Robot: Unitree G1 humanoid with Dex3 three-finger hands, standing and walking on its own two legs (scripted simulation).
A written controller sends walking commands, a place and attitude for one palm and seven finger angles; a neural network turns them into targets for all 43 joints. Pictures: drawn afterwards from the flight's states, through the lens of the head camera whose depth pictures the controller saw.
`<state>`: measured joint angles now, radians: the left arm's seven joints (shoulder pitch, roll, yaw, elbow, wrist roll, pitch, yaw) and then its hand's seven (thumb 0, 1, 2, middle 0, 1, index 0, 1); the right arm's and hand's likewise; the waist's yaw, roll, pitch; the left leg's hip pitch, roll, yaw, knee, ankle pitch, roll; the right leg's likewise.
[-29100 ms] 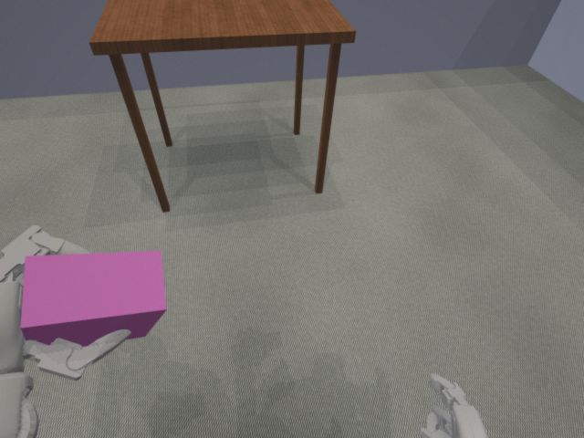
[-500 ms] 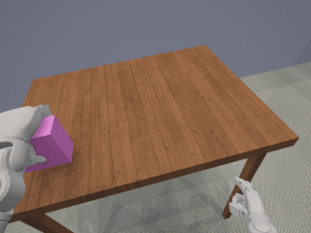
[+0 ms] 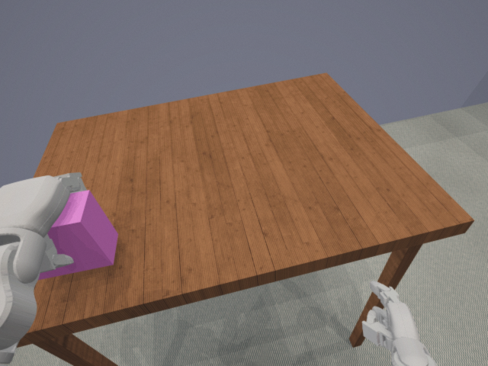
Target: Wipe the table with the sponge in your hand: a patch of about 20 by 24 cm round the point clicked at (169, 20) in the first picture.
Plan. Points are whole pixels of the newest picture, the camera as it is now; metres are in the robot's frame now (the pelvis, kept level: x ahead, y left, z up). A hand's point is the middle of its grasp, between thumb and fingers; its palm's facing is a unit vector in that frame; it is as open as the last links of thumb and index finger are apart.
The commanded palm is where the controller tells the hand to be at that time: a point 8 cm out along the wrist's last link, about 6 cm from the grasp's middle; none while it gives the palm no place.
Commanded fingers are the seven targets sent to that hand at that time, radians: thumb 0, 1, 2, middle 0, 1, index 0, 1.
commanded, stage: lower the sponge onto the table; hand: left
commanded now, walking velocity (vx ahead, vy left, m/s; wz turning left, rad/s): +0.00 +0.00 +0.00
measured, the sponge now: (66, 243) +0.22 +0.33 +0.11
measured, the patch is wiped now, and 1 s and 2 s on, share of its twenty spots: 0.00 0.00 0.30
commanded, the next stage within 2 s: wipe forward along the first lane in 1.20 s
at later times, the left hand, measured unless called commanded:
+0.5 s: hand (57, 238) +0.22 +0.33 +0.13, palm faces +0.03 -0.04 -1.00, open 10.2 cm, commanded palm +0.19 +0.33 +0.20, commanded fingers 0.00 0.10 1.30 -1.20 -1.60 -1.20 -1.60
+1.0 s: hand (70, 244) +0.22 +0.33 +0.11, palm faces +0.01 -0.05 -1.00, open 10.2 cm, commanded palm +0.19 +0.33 +0.18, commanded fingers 0.00 0.10 1.30 -1.20 -1.60 -1.20 -1.60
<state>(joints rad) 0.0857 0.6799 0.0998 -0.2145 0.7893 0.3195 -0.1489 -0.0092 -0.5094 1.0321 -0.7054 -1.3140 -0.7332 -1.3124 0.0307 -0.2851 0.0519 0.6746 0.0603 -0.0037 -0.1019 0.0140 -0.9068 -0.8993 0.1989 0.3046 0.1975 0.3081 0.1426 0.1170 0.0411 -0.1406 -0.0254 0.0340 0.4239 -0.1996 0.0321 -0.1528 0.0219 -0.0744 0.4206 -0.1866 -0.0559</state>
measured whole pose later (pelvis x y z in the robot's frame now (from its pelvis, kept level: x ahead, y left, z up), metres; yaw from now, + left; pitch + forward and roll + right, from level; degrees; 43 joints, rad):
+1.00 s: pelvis +0.00 +0.01 +0.00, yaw +0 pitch -4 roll +0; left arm 0.14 0.61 0.06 -0.14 0.84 0.24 -0.06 -0.01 -0.51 1.03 -0.71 -1.31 -0.73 -1.31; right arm 0.05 -0.27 0.05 0.68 0.05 -0.01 -0.10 0.01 -0.91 -0.90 0.20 0.30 0.20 0.31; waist 0.14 0.10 0.04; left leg -0.14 -0.03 0.03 0.41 -0.20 0.04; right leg -0.14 0.02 -0.07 0.40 -0.18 -0.05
